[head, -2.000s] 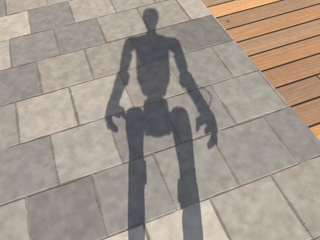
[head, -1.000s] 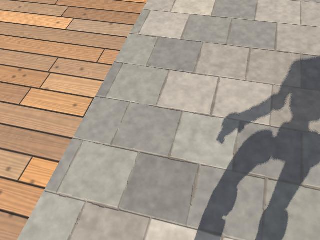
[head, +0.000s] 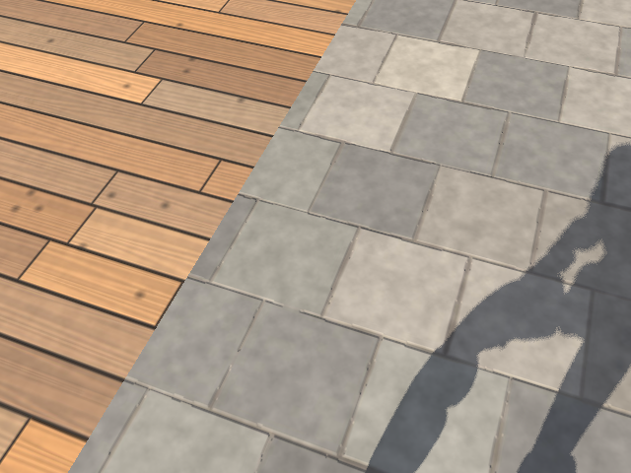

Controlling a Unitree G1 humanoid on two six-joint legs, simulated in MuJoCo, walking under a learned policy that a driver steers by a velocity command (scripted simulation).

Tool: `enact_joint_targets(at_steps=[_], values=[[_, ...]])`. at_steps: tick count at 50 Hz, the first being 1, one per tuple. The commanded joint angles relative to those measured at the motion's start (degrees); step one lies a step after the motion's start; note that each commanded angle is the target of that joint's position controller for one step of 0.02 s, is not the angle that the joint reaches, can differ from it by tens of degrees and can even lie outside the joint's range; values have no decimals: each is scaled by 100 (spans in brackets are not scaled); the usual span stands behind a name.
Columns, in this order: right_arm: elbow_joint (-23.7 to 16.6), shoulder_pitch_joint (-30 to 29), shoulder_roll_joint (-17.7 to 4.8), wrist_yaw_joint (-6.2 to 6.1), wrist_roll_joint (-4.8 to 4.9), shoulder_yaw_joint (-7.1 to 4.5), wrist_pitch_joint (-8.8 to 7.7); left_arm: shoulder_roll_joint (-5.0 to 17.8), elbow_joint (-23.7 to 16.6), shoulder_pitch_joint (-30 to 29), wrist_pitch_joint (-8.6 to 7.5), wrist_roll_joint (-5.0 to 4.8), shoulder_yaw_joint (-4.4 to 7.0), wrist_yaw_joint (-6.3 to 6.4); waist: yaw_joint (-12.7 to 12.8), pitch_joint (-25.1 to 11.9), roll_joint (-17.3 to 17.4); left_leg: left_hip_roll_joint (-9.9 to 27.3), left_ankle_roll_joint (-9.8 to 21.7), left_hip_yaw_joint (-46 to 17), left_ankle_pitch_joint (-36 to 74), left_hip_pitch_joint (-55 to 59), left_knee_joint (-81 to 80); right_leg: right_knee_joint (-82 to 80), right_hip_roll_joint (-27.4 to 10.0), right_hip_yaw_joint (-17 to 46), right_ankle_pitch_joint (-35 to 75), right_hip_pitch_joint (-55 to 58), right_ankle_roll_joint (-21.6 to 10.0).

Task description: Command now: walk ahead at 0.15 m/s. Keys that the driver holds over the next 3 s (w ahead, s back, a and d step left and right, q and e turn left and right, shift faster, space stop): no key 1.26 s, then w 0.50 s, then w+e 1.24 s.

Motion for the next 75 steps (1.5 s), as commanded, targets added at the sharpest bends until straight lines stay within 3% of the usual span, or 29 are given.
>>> enact_joint_targets(at_steps=[1, 3, 4, 5, 6, 7, 8, 9, 10, 11, 12, 14, 17, 19, 20, 21, 22, 24, 27, 34, 63, 64, 66, 68, 69, 71, 73, 75], values=[[-110, 174, -293, -84, 5, -37, -49, 782, -94, 128, -5, 1, 140, 72, -89, -393, -774, -218, 78, 148, 156, 981, -471, 248, -1471, 412, 4580, -191, -499], [7, 358, -357, -142, -10, -66, -96, 782, -17, 60, 44, 2, 140, 115, -169, -337, -741, -275, 224, 96, -43, 1263, -940, 621, -1558, 585, 4415, -59, -450], [154, 684, -366, -174, -31, -85, -154, 776, 22, -2, 63, -22, 138, 135, -342, -384, -592, -307, 306, 68, 313, 1717, -1527, 1033, -1456, 579, 4176, -77, -331], [288, 1029, -557, -210, -66, -133, -246, 769, 53, 124, 57, -20, 135, 143, -429, -600, -236, 9, 375, -251, 1778, 2423, -1905, 1616, -1215, 509, 3447, -269, -140], [369, 1433, -943, -234, -105, -211, -293, 540, 8, 567, 39, -38, 69, 170, -271, -1203, 436, 1085, 712, -1122, 4570, 3540, -1364, 2470, -874, 313, 1223, -860, 28], [437, 1514, -784, -240, 39, -186, -209, 211, 280, 1162, 175, -203, 7, 177, -254, -1861, 1042, 1947, 1717, -2117, 5230, 3912, -1451, 3456, -233, 285, -1867, -1291, 124], [385, 1357, -563, -208, 160, -117, -166, 568, 286, 730, 311, -90, 96, 203, -336, -1626, 571, 1896, 1851, -2269, 4100, 3483, -1798, 3876, -210, 611, -2658, -1543, 151], [362, 1003, -524, -223, 148, -97, -133, 603, 208, 292, 370, 20, 134, 186, -270, -1113, 389, 1688, 1746, -2078, 3028, 2987, -2121, 4080, -254, 706, -2528, -1740, 192], [346, 734, -426, -259, 104, -55, -98, 525, 209, 61, 415, 71, 127, 166, -166, -836, 175, 1492, 1554, -1852, 2216, 2561, -2392, 3971, -367, 770, -2201, -1707, 245], [340, 499, -370, -308, 88, -31, -72, 429, 232, -22, 468, 83, 108, 157, -30, -620, 190, 1272, 1338, -1544, 1691, 2115, -2612, 3645, -479, 778, -1893, -1499, 312], [360, 326, -339, -332, 70, -17, -49, 296, 325, 95, 514, 88, 68, 160, 96, -583, 302, 1051, 1150, -1269, 1319, 1847, -2712, 3300, -505, 705, -1685, -1224, 385], [444, 346, -343, -321, 29, -16, -37, 229, 497, 192, 581, 55, 38, 207, 78, -678, 318, 862, 1008, -1059, 941, 1820, -2711, 2710, -424, 528, -1507, -956, 462], [567, 351, -482, -295, 87, -60, 17, 203, 640, 149, 640, 31, 15, 259, 60, -723, 298, 774, 866, -1057, -552, 1639, -2796, 1875, -433, 400, -812, -617, 443], [616, 298, -509, -280, 144, -91, 101, 212, 723, 145, 628, 85, -9, 256, 96, -465, 195, 615, 537, -1051, -2058, 1140, -2913, 1060, -469, 393, -111, -261, 345], [659, 379, -472, -271, 151, -103, 136, 323, 686, 76, 593, 142, -11, 253, 37, -244, 85, 537, 312, -1067, -2480, 935, -2949, 736, -708, 695, -119, -298, 281], [676, 465, -416, -259, 184, -119, 185, 467, 643, -47, 543, 135, -6, 247, -112, 21, -146, 313, 164, -922, -2378, 1031, -2933, 511, -905, 1016, -681, -847, 202], [713, 454, -330, -243, 184, -114, 214, 439, 690, -132, 490, 72, -19, 235, -173, 238, -526, 148, 134, -711, -1770, 1550, -2706, 274, -964, 1154, -1103, -1564, 166], [878, 689, -186, -224, 126, -91, 188, 335, 712, -280, 361, 28, -57, 248, -329, 56, -762, 113, 166, -601, -789, 2422, -2274, -93, -1057, 1266, -1052, -1915, 231], [1056, 804, -201, -220, 94, -86, 120, 332, 739, -244, 280, 2, -59, 274, -329, -110, -521, 174, 194, -626, -393, 2553, -2228, -58, -1018, 1184, -527, -1590, 231], [1319, 856, -84, -263, 115, -32, 111, 230, 885, 63, 296, 9, -75, 282, -206, -40, -292, 186, 128, -607, -280, 2347, -2284, 57, -984, 1085, -153, -1237, 152], [1777, 1155, 179, -357, 121, 6, 154, -33, 1110, 387, 268, 5, -125, 341, -197, 26, -296, 248, 78, -552, 252, 2447, -2101, 136, -972, 997, 687, -881, 119], [1795, 1186, 212, -354, 115, 15, 159, -46, 1134, 463, 271, 15, -126, 338, -177, -80, -309, 187, 84, -510, -124, 2476, -2099, 50, -933, 1000, 177, -837, 95], [1723, 1102, 148, -330, 91, -31, 187, 189, 1139, 580, 314, 26, -16, 329, -113, 85, -554, -155, 148, -217, -1369, 2136, -1639, -109, -901, 1208, -1511, -947, -107], [1507, 791, 168, -257, 1, -62, 194, 426, 1123, 837, 374, 25, 108, 312, 81, 632, -969, -480, 166, 201, -2198, 1015, -780, -626, -1426, 2045, -3235, -931, -522], [1354, 606, 263, -217, -61, -45, 165, 485, 1133, 936, 376, 26, 151, 311, 153, 930, -1089, -405, 182, 330, -2113, 537, -367, -843, -1825, 2461, -3510, -886, -744], [1055, 248, 208, -153, -65, -77, 47, 440, 1151, 1093, 304, 98, 184, 301, 232, 1137, -1005, -96, 238, 164, -2076, -178, 304, -987, -2200, 2826, -2931, -609, -1020], [867, 126, 110, -89, -29, -129, -90, 483, 1121, 1076, 195, 143, 225, 280, 182, 992, -821, 44, 263, 65, -2053, -548, 342, -843, -2181, 2612, -1982, -60, -1044], [728, 78, 70, -33, 43, -178, -192, 503, 1068, 969, 104, 126, 248, 260, 98, 776, -798, -20, 268, 159, -1850, -139, -94, -651, -2013, 2206, -1173, -3, -932]])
